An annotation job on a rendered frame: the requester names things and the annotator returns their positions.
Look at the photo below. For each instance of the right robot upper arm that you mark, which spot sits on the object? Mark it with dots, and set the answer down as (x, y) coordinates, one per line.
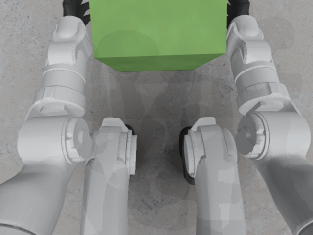
(277, 142)

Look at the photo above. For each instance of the robot left hand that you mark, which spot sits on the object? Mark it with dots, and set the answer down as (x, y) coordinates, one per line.
(75, 8)

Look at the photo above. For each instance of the right robot foot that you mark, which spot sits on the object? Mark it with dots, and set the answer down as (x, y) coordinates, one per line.
(182, 134)

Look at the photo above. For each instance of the robot left shin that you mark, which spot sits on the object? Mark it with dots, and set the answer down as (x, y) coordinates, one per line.
(107, 121)

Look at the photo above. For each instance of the robot right hand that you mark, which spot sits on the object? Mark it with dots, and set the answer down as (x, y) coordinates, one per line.
(236, 8)

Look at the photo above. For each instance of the left robot upper arm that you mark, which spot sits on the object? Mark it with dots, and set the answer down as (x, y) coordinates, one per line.
(50, 148)

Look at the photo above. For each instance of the robot left forearm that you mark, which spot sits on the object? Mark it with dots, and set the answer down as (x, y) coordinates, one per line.
(65, 72)

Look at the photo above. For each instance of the robot right forearm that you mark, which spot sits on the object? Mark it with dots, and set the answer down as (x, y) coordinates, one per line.
(253, 68)

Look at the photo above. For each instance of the carton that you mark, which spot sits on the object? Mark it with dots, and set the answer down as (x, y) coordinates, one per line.
(158, 35)

